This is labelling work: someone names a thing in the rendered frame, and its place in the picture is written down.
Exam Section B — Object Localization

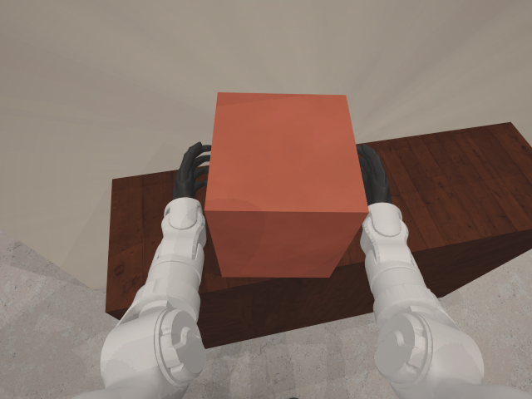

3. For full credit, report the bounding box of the robot left hand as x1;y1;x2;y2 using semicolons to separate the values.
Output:
172;142;211;200

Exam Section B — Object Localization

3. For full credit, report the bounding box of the robot right hand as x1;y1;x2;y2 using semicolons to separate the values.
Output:
356;144;392;206

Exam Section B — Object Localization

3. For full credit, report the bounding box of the left robot upper arm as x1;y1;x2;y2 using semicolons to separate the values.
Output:
71;308;206;399

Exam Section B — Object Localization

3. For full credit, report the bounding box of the robot left forearm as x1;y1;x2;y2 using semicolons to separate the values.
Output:
101;198;206;385

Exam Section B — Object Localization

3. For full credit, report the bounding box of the pedestal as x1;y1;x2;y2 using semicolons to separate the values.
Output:
106;122;532;349

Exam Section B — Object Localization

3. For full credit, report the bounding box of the robot right forearm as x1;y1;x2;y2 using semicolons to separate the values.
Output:
360;203;484;381

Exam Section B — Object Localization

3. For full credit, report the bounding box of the carton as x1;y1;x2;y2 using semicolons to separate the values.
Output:
204;92;369;278

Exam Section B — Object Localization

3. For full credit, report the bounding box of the right robot upper arm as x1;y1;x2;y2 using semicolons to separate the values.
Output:
374;312;532;399

